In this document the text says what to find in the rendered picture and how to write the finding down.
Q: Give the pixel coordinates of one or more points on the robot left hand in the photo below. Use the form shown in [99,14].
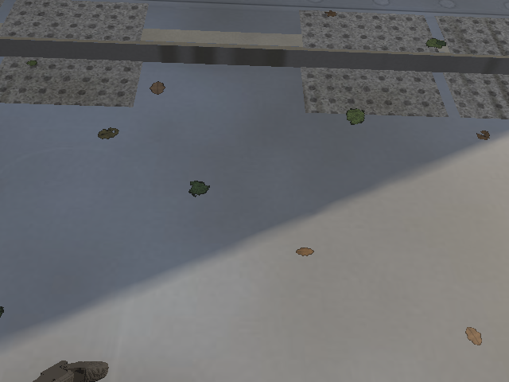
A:
[87,371]

